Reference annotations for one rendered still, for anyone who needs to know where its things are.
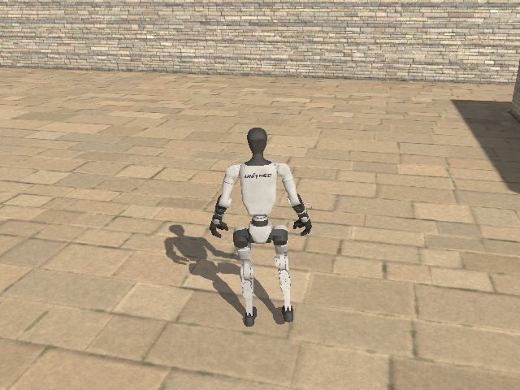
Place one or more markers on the robot left upper arm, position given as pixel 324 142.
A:
pixel 228 183

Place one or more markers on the right robot hand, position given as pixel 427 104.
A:
pixel 300 224

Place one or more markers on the right robot forearm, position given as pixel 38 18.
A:
pixel 301 211

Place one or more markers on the left robot hand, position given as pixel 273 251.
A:
pixel 221 226

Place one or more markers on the robot right upper arm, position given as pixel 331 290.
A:
pixel 289 183

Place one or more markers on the left robot forearm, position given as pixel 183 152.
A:
pixel 218 213

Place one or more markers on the robot right foot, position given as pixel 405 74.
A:
pixel 288 315

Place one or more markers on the robot left thigh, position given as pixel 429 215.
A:
pixel 243 247

